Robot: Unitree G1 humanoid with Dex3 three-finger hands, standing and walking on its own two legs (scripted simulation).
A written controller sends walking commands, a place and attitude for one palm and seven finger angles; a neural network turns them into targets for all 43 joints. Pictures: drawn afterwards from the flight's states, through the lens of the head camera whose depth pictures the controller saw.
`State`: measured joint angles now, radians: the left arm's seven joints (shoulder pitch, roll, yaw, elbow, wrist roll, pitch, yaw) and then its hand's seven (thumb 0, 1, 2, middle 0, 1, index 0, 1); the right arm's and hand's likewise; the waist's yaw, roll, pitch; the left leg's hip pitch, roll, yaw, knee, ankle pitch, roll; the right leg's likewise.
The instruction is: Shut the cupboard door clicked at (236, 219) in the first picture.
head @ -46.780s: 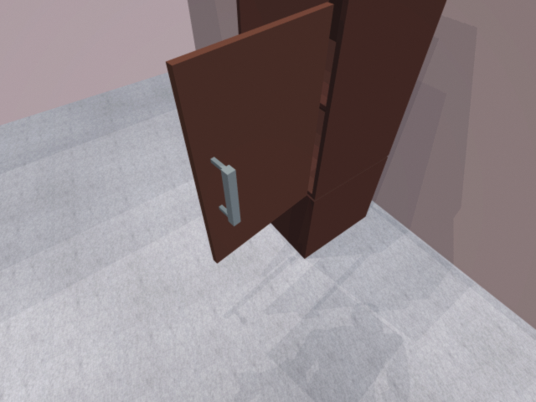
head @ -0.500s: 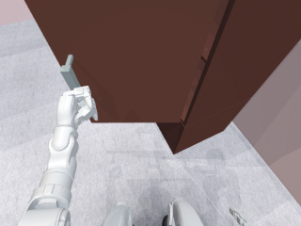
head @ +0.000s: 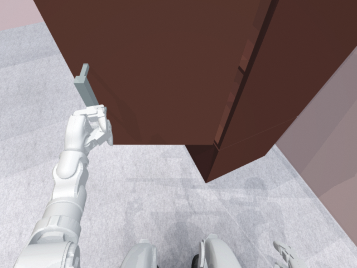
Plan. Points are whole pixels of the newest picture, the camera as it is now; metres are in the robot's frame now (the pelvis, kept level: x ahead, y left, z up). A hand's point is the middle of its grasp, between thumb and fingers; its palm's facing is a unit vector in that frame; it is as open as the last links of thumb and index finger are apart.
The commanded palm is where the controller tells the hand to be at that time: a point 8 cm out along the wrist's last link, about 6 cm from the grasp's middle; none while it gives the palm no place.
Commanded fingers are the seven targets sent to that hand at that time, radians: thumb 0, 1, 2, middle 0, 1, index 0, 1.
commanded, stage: push the door shut along its arc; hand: left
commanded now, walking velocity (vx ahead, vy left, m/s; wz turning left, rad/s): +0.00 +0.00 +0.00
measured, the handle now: (94, 98) +0.50 +0.22 +0.04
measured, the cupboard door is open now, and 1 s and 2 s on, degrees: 65 55 35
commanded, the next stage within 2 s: pull the fist back off the door in 1.76 s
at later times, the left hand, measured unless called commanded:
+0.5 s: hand (116, 109) +0.46 +0.15 +0.05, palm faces -0.17 -0.98 -0.04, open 3.1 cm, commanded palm +0.46 +0.20 +0.04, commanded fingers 0.00 0.90 0.90 -1.30 -1.50 -1.30 -1.50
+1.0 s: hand (131, 88) +0.52 +0.12 +0.05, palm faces -0.28 -0.96 -0.03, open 3.1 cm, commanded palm +0.52 +0.17 +0.04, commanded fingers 0.00 0.90 0.90 -1.30 -1.50 -1.30 -1.50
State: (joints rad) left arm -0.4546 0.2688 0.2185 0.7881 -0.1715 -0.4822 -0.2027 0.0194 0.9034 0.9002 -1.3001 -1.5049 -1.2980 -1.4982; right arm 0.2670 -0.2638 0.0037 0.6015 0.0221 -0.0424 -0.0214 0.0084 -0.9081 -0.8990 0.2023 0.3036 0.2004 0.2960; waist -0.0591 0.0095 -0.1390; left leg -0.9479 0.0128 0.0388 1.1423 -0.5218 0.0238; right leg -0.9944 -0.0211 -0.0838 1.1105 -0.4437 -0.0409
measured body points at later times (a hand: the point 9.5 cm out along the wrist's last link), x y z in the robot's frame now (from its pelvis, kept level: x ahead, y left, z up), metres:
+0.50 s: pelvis -0.01 +0.01 -0.01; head +0.11 +0.02 +0.42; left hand +0.47 +0.21 +0.05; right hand +0.03 -0.26 -0.13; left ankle +0.01 +0.11 -0.65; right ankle +0.05 -0.10 -0.65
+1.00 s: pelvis -0.01 +0.01 -0.02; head +0.15 +0.02 +0.40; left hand +0.53 +0.18 +0.06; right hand +0.00 -0.26 -0.13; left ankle +0.01 +0.11 -0.65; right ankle +0.05 -0.10 -0.65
